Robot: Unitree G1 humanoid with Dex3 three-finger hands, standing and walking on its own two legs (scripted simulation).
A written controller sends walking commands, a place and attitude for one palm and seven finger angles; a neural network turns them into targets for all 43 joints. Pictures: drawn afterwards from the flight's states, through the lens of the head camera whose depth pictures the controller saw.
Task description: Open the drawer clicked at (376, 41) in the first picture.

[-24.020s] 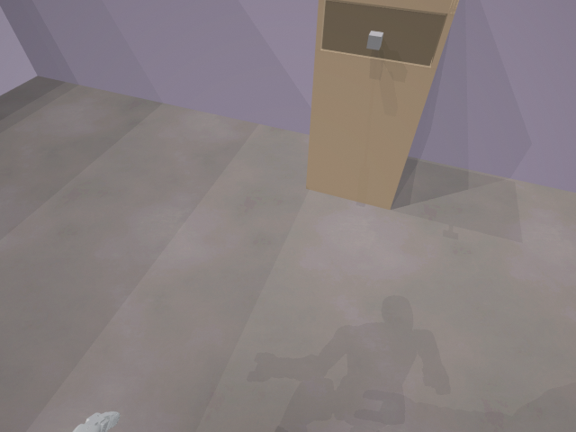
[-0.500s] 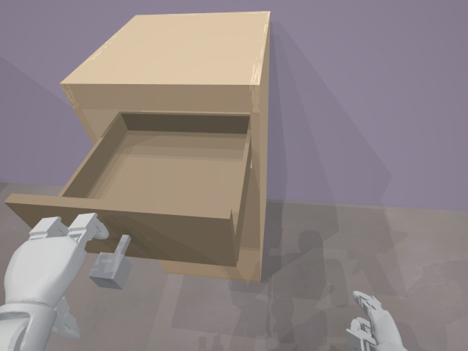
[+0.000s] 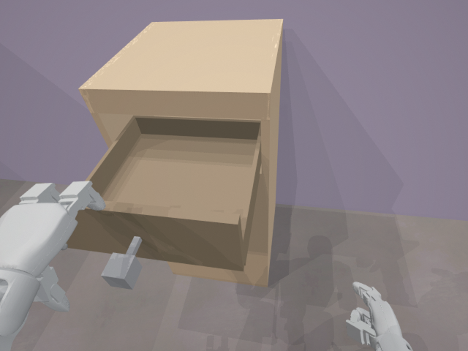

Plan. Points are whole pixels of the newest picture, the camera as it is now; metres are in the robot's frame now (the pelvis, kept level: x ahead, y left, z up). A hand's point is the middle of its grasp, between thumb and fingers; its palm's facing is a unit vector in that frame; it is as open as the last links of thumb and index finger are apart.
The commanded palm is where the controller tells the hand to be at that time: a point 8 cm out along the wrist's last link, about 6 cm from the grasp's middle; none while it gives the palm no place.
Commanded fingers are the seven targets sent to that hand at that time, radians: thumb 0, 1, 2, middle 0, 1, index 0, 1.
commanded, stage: lift the hand off the handle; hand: left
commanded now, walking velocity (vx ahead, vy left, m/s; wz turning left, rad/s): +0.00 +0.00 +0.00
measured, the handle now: (128, 259) +0.24 +0.24 +0.03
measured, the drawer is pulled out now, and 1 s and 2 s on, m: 0.27 0.27 0.27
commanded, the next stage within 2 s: draw the hand back to the body in 0.42 s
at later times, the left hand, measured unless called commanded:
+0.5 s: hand (46, 228) +0.20 +0.28 +0.18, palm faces +0.09 -0.07 -0.99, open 13.8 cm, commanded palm +0.17 +0.27 +0.24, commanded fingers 0.00 -0.50 0.30 -0.30 -1.20 -0.30 -1.20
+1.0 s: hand (68, 248) +0.19 +0.25 +0.16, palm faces +0.02 -0.07 -1.00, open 13.8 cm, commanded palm +0.16 +0.27 +0.23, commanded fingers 0.00 -0.50 0.30 -0.30 -1.20 -0.30 -1.20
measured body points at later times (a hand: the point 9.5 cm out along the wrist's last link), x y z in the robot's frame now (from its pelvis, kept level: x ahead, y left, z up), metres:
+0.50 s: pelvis -0.02 +0.01 +0.01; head -0.02 -0.03 +0.45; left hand +0.19 +0.28 +0.23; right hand +0.22 -0.18 -0.08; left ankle +0.04 +0.12 -0.73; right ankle -0.05 -0.12 -0.73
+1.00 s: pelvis -0.01 +0.00 +0.01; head -0.01 -0.04 +0.45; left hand +0.18 +0.25 +0.21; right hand +0.22 -0.20 -0.08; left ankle +0.04 +0.12 -0.73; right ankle -0.05 -0.12 -0.73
